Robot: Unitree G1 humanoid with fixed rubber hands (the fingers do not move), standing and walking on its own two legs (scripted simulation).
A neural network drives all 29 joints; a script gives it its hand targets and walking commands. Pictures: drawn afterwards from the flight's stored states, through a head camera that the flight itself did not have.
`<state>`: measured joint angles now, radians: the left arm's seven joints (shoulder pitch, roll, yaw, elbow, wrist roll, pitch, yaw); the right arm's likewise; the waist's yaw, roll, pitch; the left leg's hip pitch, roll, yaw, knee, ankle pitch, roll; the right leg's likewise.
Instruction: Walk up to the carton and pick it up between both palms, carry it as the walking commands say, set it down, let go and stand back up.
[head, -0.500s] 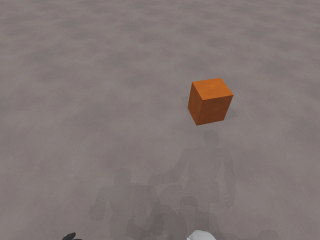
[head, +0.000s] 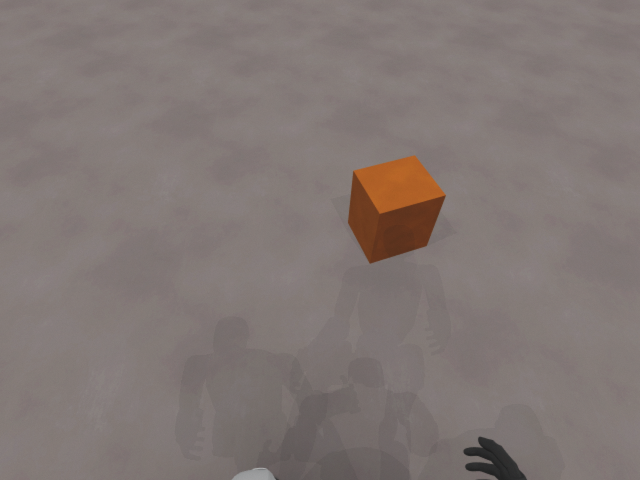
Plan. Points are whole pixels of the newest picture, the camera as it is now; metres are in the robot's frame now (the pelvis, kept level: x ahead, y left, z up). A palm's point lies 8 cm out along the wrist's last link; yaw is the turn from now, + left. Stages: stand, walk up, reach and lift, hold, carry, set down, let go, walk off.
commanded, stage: walk up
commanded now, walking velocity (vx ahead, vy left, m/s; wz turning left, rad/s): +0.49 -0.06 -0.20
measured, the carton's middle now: (391, 210) +1.07 -0.21 -0.62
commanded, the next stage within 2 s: none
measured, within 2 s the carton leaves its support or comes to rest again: neither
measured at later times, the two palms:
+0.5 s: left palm (212, 364) +0.28 +0.19 -0.11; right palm (531, 413) +0.24 -0.29 -0.14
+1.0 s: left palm (252, 239) +0.54 +0.17 -0.13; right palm (510, 293) +0.44 -0.30 -0.13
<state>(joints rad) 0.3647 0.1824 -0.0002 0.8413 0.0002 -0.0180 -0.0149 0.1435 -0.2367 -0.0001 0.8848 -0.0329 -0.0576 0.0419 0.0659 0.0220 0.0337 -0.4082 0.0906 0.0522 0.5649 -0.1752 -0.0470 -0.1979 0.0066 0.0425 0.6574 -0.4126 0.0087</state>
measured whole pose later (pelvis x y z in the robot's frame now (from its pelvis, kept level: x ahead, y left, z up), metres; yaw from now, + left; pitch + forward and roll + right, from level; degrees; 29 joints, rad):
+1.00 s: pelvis +0.45 -0.06 +0.00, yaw -3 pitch +2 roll +0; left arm 0.30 0.22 0.00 0.84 0.00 -0.03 -0.03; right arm 0.32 -0.21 0.00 0.96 -0.03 -0.03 0.02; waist -0.08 -0.03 -0.01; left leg -0.22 0.10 0.07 0.60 -0.39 -0.05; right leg -0.42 -0.04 -0.07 0.59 -0.26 0.01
